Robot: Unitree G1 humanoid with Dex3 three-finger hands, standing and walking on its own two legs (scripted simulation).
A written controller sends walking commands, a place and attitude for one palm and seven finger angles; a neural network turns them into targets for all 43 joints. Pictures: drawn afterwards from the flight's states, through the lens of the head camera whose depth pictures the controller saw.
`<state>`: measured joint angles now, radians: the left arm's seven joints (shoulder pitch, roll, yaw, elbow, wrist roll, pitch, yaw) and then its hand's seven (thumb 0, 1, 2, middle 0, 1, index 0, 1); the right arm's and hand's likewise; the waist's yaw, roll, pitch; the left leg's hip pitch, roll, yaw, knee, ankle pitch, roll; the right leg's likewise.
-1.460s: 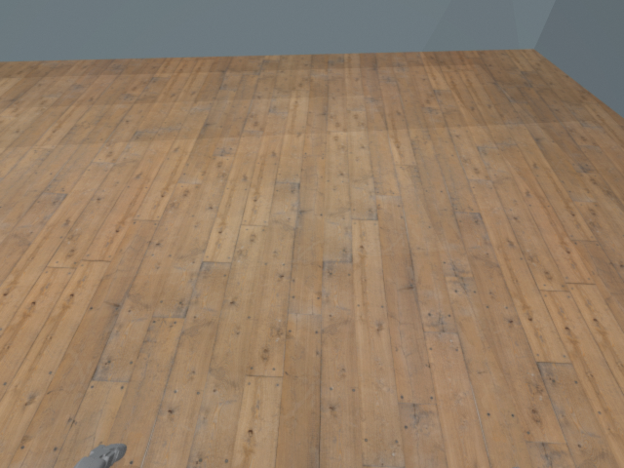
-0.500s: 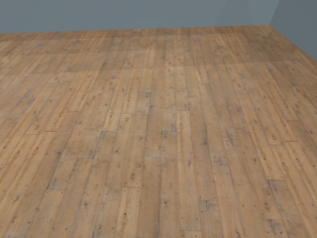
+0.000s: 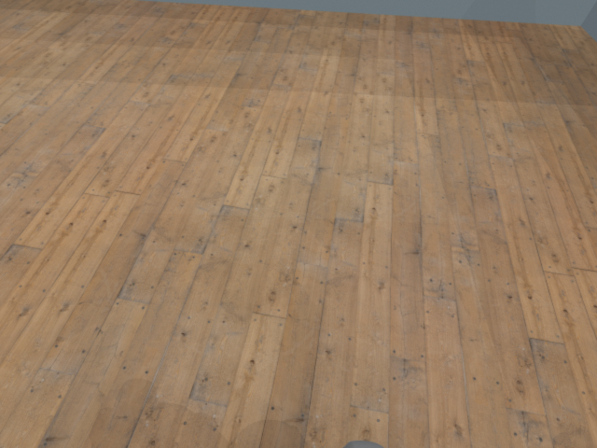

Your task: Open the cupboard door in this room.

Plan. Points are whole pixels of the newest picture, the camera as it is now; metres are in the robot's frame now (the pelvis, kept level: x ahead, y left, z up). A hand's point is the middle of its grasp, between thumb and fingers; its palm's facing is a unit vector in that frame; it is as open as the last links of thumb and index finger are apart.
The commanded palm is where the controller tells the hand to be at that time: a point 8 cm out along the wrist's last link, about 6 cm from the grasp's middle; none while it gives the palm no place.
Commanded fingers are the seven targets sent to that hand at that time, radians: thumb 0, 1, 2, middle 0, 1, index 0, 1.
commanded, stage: turn or walk to find it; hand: left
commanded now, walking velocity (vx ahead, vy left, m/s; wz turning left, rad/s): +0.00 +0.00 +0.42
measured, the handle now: out of the picture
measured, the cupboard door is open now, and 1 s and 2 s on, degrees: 0 0 0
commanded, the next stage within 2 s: none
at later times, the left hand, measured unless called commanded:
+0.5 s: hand out of the picture -0.03 +0.15 -0.15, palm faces +0.28 -0.92 -0.27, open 7.3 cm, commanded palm none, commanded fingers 0.00 0.90 0.90 -0.20 -0.30 -0.20 -0.30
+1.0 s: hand out of the picture -0.10 +0.20 -0.16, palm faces +0.48 -0.83 -0.26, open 7.3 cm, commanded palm none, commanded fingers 0.00 0.90 0.90 -0.20 -0.30 -0.20 -0.30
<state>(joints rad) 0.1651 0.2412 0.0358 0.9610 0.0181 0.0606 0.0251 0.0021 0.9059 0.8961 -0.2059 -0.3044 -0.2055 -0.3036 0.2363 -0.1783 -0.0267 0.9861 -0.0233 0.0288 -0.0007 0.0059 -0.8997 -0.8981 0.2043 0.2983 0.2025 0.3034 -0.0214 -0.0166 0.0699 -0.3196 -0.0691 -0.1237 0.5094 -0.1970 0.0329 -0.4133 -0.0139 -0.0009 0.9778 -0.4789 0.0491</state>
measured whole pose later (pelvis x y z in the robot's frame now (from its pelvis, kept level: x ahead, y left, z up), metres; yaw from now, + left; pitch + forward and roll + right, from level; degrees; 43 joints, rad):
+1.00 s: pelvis -0.07 -0.03 +0.00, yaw +27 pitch -1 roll +0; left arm 0.20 0.24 0.07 0.94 0.02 0.07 0.02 0.00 0.91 0.90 -0.20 -0.30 -0.20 -0.30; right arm 0.19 -0.18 -0.04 0.95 -0.02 0.03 0.00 0.01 -0.90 -0.90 0.20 0.30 0.20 0.30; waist 0.00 -0.02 0.05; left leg -0.23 -0.04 -0.02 0.46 -0.21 0.04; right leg -0.41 -0.08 -0.01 0.93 -0.42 0.09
